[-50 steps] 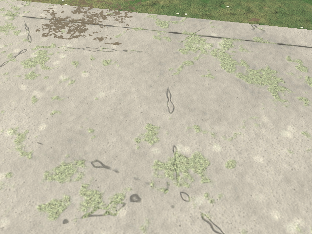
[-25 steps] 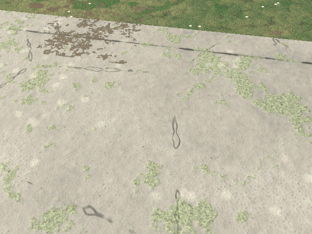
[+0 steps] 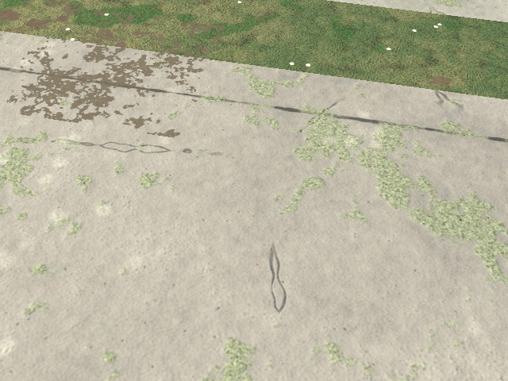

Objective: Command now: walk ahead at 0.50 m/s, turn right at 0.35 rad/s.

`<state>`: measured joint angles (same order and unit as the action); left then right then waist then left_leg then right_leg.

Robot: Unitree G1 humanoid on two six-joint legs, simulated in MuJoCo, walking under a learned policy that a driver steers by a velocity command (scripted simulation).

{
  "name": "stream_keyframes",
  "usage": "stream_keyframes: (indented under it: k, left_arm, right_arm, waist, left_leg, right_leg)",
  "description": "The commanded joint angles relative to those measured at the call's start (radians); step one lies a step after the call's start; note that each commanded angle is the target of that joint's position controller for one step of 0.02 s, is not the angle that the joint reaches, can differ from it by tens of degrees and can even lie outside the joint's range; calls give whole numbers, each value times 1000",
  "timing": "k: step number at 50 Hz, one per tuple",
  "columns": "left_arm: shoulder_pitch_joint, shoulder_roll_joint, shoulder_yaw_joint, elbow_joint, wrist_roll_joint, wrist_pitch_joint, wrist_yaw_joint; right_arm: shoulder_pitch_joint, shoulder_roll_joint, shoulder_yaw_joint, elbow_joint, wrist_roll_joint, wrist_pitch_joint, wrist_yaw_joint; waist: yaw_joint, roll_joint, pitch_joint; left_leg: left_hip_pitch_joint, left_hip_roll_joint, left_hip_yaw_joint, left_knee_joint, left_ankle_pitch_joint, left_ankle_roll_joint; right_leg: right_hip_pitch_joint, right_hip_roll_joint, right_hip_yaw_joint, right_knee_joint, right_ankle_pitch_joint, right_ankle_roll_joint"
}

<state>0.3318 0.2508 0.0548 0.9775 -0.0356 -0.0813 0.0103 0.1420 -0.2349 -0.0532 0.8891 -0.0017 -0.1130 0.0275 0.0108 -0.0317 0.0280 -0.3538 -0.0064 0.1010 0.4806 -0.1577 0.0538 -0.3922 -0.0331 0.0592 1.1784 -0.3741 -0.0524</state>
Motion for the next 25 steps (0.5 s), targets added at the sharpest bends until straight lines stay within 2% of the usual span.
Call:
stream_keyframes:
  k: [1,2,4,7,11,14,16,17,19,20,21,22,23,24,25]
  left_arm:
    - [37,56,29,-52,-3,11,6]
    - [42,39,30,-53,-4,23,6]
    - [-2,40,35,-77,1,38,8]
    - [-79,43,41,-111,9,39,2]
    - [-199,26,31,-156,16,31,-23]
    - [-301,11,19,-207,17,30,-42]
    - [-345,10,16,-240,14,31,-56]
    - [-354,13,17,-255,12,32,-63]
    - [-323,42,29,-273,11,36,-72]
    - [-268,66,42,-270,10,39,-73]
    - [-158,106,63,-250,6,40,-71]
    - [7,170,99,-208,6,41,-58]
    - [104,271,125,-183,9,49,-34]
    - [62,317,121,-217,17,31,-40]
    - [87,223,94,-217,25,20,-48]
  right_arm:
    - [43,-67,-16,-10,-14,-15,-2]
    - [50,-74,-19,1,-13,-18,-5]
    - [65,-101,-28,15,-16,-21,-15]
    - [95,-118,-33,31,-20,-14,-33]
    - [123,-140,-37,36,-13,-2,-49]
    - [184,-155,-42,54,-4,15,-55]
    - [206,-166,-47,61,3,29,-55]
    - [204,-173,-50,60,8,37,-55]
    - [171,-202,-58,45,15,47,-59]
    - [155,-219,-63,38,19,53,-62]
    - [134,-231,-66,31,22,59,-63]
    - [113,-228,-62,21,26,60,-63]
    - [135,-149,-38,-9,-9,47,-57]
    - [196,-50,-6,-63,-1,4,-40]
    - [57,-142,-25,-85,39,-35,-26]
  waist:
    - [-5,131,-65]
    - [3,124,-48]
    - [7,103,-14]
    - [-5,83,13]
    - [-40,70,41]
    - [-79,56,75]
    - [-88,61,86]
    - [-81,69,85]
    - [-39,107,38]
    - [0,132,-4]
    - [66,140,-65]
    - [153,108,-149]
    - [143,-92,-219]
    - [41,-234,-359]
    - [112,-80,-337]
  left_leg:
    - [199,268,-257,-314,55,117]
    - [177,263,-208,-330,96,121]
    - [171,263,-141,-351,160,126]
    - [217,263,-69,-361,210,122]
    - [271,256,27,-367,240,100]
    - [374,286,64,-342,279,98]
    - [446,307,86,-302,338,95]
    - [467,314,100,-273,401,89]
    - [479,313,134,-166,707,68]
    - [478,311,144,-70,869,57]
    - [450,297,154,89,954,42]
    - [334,251,167,323,846,4]
    - [29,173,156,660,199,-40]
    - [-332,-43,-53,955,-441,-77]
    - [-442,9,-202,983,-389,-45]
  right_leg:
    - [-181,-112,58,20,117,-10]
    - [-185,-114,54,11,132,-9]
    - [-248,-118,62,-24,198,-2]
    - [-338,-108,76,-145,324,14]
    - [-337,-95,1,-349,448,15]
    - [-379,-89,-48,-444,427,1]
    - [-395,-77,-83,-483,367,-12]
    - [-377,-66,-104,-500,325,-23]
    - [-253,-8,-166,-514,232,-57]
    - [-161,32,-195,-509,181,-78]
    - [-13,73,-209,-538,169,-107]
    - [246,105,-180,-631,244,-149]
    - [527,-97,139,-642,287,-212]
    - [784,-309,749,-826,110,-421]
    - [775,-297,719,-904,115,-359]
